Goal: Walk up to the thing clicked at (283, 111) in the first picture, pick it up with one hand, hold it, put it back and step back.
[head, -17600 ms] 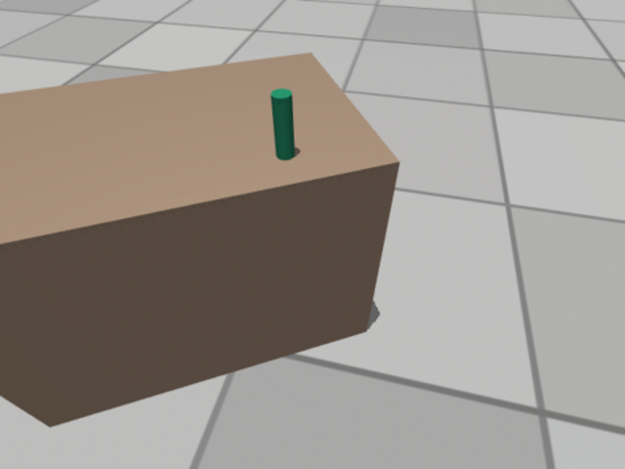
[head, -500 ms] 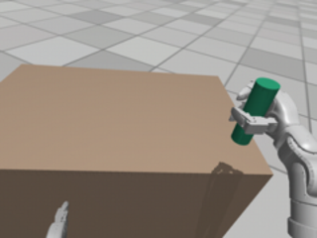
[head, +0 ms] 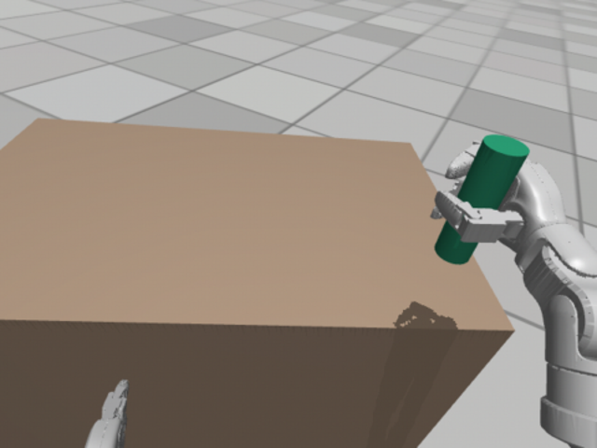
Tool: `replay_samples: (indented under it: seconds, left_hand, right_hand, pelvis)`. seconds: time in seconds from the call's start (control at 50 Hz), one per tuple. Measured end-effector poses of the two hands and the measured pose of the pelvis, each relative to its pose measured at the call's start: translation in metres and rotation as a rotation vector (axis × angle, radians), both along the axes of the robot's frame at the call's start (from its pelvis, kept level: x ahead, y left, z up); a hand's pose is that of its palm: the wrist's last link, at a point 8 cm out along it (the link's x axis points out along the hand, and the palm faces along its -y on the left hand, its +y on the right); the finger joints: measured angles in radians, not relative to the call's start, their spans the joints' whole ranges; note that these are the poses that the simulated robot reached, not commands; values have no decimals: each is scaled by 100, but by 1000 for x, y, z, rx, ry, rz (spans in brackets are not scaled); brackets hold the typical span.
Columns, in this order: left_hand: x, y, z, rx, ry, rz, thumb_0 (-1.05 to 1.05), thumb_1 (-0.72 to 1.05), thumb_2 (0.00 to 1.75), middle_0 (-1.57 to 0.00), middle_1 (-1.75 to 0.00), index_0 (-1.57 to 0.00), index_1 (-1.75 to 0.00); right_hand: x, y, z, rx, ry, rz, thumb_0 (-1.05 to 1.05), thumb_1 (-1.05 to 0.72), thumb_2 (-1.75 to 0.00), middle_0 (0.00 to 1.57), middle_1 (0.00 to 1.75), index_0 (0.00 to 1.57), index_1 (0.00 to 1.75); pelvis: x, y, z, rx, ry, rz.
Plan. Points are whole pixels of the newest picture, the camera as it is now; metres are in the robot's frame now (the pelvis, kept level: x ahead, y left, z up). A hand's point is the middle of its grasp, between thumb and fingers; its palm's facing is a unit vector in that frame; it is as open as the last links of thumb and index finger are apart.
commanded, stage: crouch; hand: right
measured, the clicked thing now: (475, 205) +0.33 -0.16 +0.25
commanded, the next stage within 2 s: lower in 1.04 s
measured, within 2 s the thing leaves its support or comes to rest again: rests again in 1.90 s
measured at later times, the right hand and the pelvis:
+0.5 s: hand (418, 218) +0.39 -0.13 +0.18, palm faces -0.04 +1.00 -0.01, open 5.7 cm; pelvis -0.01 +0.00 +0.00, yaw +1 degrees
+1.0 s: hand (397, 217) +0.43 -0.13 +0.14, palm faces -0.06 +1.00 -0.01, open 5.7 cm; pelvis +0.00 +0.00 +0.00, yaw +2 degrees
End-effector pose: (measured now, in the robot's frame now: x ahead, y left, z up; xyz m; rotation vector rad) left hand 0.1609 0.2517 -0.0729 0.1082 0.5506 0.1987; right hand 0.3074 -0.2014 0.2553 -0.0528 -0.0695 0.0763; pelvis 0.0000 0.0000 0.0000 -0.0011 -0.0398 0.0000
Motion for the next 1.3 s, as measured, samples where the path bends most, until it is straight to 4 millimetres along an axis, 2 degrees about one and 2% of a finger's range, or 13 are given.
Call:
replay_samples:
  seconds: [0.16,0.36,0.5,0.76,0.9,1.1,1.3]
  left_hand:
    - [1,-1,3,1,-5,-5,-1,-54,7,-5,-4,-5,-5]
    - [-14,2,-1,12,22,17,-1,-53,6,-5,-5,-5,-5]
    - [-26,8,-4,39,48,47,-1,-53,6,-5,-5,-6,-5]
    - [-26,11,-4,64,70,70,-1,-54,6,-6,-5,-6,-5]
    - [-26,5,-7,57,100,64,-1,-54,6,-6,-5,-6,-5]
    - [-26,7,-1,71,109,74,-1,-54,6,-6,-4,-6,-5]
    - [-37,8,-6,65,150,86,-1,-54,6,-6,-4,-6,-5]
  right_hand:
    - [9,-1,-12,14,45,-21,2,-7,-122,100,123,98,121]
    - [38,7,-55,38,138,-30,2,-7,-122,101,122,99,120]
    - [59,13,-73,35,119,-38,2,-7,-123,101,121,100,119]
    - [90,17,-96,34,116,-29,2,-7,-123,102,121,100,119]
    - [100,20,-108,35,116,-18,2,-7,-122,102,121,100,119]
    - [114,23,-114,41,98,-6,2,-7,-122,102,121,100,118]
    - [122,25,-129,52,121,-5,2,-7,-122,102,120,100,118]
  pelvis:
    - [0,1,0,-1,-2,-4]
    - [-4,3,0,-6,17,6]
    - [-6,4,-1,-8,36,17]
    - [-3,4,-2,-10,74,26]
    - [-1,4,-2,-11,94,29]
    - [0,2,-3,-10,115,34]
    - [-4,1,-5,-13,136,39]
